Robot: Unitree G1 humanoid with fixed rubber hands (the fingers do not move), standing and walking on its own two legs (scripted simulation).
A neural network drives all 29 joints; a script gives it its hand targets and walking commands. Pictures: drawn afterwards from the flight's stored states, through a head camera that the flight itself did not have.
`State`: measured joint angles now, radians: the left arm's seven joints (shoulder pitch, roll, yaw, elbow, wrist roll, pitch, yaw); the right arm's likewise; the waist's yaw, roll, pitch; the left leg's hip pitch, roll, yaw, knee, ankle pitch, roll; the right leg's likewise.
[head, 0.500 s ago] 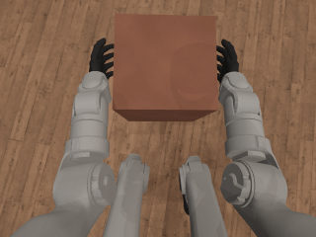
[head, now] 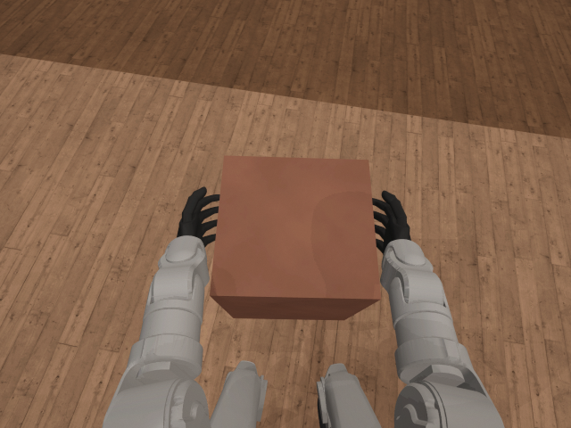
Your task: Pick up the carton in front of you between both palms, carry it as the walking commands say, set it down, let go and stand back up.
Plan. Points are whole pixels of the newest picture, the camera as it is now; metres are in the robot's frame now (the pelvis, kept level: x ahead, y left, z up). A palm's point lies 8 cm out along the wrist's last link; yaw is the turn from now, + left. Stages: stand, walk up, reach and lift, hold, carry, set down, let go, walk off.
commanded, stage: reach and lift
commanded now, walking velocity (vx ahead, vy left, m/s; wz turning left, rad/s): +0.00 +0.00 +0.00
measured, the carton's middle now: (292, 249) +0.41 +0.01 -0.11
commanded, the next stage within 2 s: hold in 1.58 s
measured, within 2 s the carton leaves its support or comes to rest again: neither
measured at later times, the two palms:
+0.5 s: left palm (159, 231) +0.34 +0.16 +0.11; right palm (452, 240) +0.34 -0.14 +0.11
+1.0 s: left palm (143, 228) +0.33 +0.16 +0.14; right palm (463, 241) +0.33 -0.14 +0.13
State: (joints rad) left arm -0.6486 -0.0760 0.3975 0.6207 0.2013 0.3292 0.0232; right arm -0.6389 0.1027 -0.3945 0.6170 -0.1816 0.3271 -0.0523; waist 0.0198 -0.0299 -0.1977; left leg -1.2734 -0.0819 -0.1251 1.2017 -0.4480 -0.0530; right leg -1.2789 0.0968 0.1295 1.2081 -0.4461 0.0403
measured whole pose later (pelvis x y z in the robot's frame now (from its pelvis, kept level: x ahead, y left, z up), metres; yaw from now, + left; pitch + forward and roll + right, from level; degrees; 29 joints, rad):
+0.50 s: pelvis +0.05 +0.00 +0.11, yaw +0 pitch +6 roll +0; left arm -0.26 -0.14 0.27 0.44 0.21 0.46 0.03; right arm -0.25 0.15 -0.28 0.44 -0.19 0.45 -0.03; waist 0.02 -0.03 -0.12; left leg -0.39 -0.05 -0.14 0.57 -0.28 -0.02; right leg -0.40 0.05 0.16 0.58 -0.28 0.02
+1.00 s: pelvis +0.03 +0.01 +0.12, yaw -1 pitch -3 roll +0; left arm -0.34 -0.16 0.32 0.40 0.30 0.62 -0.01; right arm -0.33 0.17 -0.32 0.41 -0.29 0.60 0.01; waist 0.02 -0.01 0.02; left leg -0.18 -0.04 -0.13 0.47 -0.23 -0.02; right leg -0.19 0.04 0.16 0.47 -0.23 0.02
